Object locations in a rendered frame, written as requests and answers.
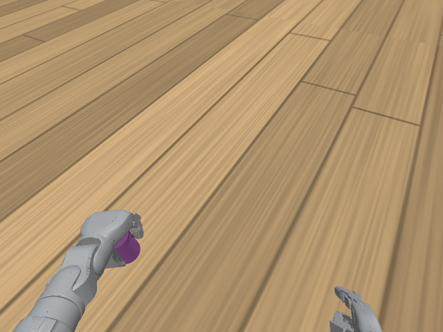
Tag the left robot arm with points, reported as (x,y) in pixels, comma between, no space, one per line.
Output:
(62,304)

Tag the tin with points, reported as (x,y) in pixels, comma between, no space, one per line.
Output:
(128,248)

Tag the right robot hand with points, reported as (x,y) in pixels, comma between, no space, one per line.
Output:
(363,318)

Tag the left robot hand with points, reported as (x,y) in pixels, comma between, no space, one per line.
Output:
(113,225)

